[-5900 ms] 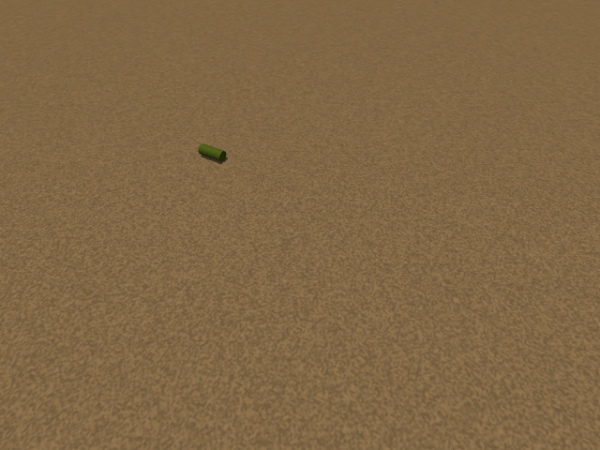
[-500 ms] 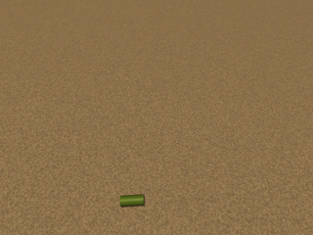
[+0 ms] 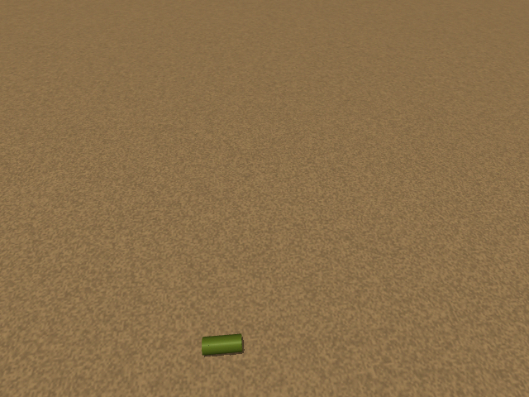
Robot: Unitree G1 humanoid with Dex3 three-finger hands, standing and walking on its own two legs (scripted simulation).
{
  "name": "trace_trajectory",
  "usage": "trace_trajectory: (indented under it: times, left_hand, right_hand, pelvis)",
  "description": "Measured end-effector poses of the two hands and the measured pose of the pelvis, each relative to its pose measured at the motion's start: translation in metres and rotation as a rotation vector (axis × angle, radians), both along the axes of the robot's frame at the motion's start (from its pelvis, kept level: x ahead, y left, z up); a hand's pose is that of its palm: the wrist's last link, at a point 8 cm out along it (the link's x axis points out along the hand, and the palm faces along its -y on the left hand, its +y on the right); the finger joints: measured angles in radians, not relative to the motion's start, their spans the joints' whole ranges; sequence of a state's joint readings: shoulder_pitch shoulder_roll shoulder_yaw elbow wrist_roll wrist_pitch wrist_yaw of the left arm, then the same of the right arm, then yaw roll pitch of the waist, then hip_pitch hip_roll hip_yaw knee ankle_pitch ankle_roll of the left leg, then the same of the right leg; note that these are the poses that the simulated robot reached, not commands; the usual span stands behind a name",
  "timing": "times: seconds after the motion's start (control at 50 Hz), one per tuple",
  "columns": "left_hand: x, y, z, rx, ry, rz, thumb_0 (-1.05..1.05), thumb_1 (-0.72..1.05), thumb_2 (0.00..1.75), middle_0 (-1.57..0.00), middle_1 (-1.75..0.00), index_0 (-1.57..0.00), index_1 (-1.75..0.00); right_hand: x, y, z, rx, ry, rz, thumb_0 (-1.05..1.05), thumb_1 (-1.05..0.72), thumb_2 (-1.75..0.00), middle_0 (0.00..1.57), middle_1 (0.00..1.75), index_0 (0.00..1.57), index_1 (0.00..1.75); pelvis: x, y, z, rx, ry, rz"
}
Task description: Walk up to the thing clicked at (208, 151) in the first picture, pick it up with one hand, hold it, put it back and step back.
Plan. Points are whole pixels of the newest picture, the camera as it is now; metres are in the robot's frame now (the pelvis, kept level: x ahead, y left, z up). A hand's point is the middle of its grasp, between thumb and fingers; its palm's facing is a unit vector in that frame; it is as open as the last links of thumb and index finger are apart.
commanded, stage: walk up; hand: left
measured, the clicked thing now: (222, 344) +0.41 +0.14 -0.74
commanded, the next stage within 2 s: stand in 0.02 s
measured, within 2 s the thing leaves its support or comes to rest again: neither
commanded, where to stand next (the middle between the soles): +0.05 -0.04 m, yaw +3 degrees
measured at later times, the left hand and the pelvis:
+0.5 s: hand out of the picture +0.09 +0.26 -0.14, palm faces +0.00 -0.94 -0.35, open 7.4 cm; pelvis +0.00 +0.01 +0.01, yaw +1 degrees
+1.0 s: hand out of the picture +0.08 +0.26 -0.15, palm faces +0.00 -0.94 -0.34, open 7.4 cm; pelvis +0.01 +0.01 +0.01, yaw +2 degrees
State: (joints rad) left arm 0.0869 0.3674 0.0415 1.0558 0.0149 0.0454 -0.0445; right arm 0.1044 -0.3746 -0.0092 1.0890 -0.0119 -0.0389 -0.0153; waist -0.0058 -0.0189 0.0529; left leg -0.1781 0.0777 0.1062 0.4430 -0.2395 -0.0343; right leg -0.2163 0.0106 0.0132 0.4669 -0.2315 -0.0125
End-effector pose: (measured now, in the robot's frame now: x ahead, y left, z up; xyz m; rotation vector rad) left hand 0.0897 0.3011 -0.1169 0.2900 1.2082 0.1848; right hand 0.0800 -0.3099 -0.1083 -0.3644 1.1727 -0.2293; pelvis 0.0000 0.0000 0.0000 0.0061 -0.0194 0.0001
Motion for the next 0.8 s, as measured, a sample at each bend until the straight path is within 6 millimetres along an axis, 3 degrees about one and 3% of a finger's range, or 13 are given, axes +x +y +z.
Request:
trace_trajectory:
  times: [0.38,0.8]
  left_hand:
    - [0.001,-0.001,0.013,0.033,-0.020,0.000,0.01,0.91,0.90,-0.20,-0.30,-0.20,-0.30]
    - [-0.021,0.005,0.007,0.029,0.033,0.031,0.01,0.91,0.90,-0.20,-0.30,-0.20,-0.30]
  right_hand:
    - [-0.002,0.024,-0.010,0.097,0.049,-0.005,0.01,-0.91,-0.90,0.20,0.30,0.21,0.30]
    - [0.002,0.023,-0.006,0.072,0.057,0.003,0.01,-0.91,-0.90,0.20,0.30,0.20,0.30]
  pelvis:
    - [0.002,0.003,0.008,-0.002,-0.016,0.017]
    - [0.004,0.007,0.009,-0.001,-0.014,0.024]
